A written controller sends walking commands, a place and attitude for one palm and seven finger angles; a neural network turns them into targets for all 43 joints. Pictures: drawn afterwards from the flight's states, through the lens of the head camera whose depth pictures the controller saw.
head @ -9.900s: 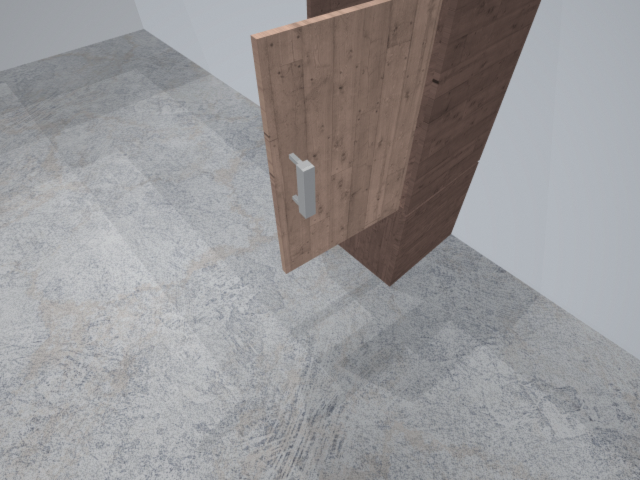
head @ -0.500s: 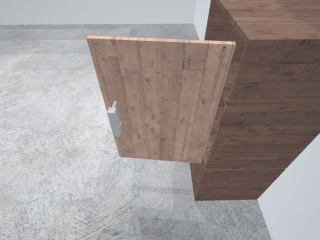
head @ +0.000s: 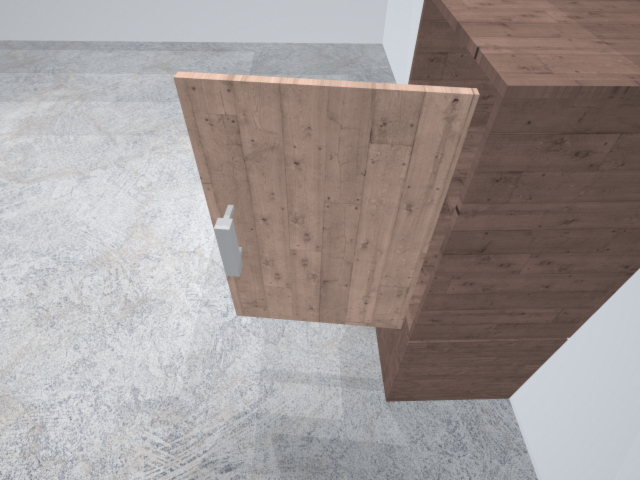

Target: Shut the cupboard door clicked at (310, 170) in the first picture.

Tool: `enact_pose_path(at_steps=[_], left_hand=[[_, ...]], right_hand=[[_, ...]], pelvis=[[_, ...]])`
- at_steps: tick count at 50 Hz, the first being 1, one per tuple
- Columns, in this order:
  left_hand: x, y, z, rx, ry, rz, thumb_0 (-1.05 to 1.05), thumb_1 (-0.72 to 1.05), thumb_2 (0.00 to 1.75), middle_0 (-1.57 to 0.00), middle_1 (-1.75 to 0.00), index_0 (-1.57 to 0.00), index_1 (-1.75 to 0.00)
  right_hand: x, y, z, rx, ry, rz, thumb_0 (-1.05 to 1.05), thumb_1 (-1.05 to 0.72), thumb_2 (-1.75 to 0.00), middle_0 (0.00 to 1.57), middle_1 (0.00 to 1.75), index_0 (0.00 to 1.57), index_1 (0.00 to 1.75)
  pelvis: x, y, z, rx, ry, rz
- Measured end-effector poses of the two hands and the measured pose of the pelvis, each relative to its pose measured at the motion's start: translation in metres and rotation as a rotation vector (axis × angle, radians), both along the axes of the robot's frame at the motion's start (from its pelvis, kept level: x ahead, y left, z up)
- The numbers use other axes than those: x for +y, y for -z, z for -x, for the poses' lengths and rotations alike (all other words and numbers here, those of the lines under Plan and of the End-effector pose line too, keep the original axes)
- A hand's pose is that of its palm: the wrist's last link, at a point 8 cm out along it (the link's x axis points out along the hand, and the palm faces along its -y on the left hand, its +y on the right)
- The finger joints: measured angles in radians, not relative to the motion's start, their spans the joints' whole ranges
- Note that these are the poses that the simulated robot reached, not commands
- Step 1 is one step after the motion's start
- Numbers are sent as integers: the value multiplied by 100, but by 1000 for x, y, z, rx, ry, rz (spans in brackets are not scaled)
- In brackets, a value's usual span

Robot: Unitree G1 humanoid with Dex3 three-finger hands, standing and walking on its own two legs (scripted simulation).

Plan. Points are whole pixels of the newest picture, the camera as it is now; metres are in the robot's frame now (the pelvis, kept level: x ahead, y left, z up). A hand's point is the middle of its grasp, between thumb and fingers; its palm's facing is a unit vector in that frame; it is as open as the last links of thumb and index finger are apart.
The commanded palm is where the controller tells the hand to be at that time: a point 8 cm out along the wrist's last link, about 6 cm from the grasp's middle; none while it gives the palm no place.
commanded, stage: look again from close up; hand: left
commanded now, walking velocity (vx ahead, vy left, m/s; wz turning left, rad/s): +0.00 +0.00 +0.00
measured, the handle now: (232, 240) +0.51 +0.19 -0.04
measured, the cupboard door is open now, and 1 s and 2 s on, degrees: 84 84 84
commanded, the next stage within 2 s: shuffle to correct the standing spot in 0.04 s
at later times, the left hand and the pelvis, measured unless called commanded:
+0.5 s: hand out of the picture +0.01 +0.16 -0.19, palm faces +0.04 -0.99 -0.14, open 7.4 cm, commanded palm none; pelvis +0.05 +0.00 -0.01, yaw -1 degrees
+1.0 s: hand out of the picture +0.08 +0.19 -0.18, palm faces +0.00 -0.97 -0.24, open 7.4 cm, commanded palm none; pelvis +0.03 +0.01 -0.01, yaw +0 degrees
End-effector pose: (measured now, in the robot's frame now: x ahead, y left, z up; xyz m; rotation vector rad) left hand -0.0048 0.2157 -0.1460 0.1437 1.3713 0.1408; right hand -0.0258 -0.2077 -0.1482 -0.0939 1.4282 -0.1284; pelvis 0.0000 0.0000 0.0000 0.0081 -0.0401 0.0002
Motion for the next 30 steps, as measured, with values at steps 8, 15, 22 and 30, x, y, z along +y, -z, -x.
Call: enact_pose_path(at_steps=[8,15,22,30], left_hand=[[-3,1,2,13,-8,9,1,92,90,-20,-30,-20,-30],[-6,5,3,32,-22,28,1,91,90,-20,-30,-20,-30],[-7,10,-2,73,-44,46,1,91,90,-20,-30,-20,-30],[-6,12,-35,81,-31,36,1,91,90,-20,-30,-20,-30]], right_hand=[[3,0,-18,-30,-9,0,0,-91,-90,20,30,20,30],[-3,1,-24,-16,-13,15,0,-92,-90,20,30,20,30],[-6,1,-32,17,1,35,0,-91,-90,20,30,20,30],[3,4,-53,28,17,42,0,-91,-90,20,30,20,30]], pelvis=[[2,-1,-4,2,2,1],[2,2,-14,6,5,4],[4,7,-37,20,10,10],[5,8,-61,20,13,13]])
